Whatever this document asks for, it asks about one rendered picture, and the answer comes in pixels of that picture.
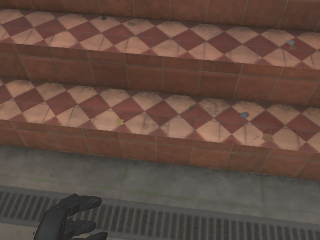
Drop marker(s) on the robot left hand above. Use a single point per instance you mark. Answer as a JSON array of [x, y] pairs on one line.
[[55, 225]]

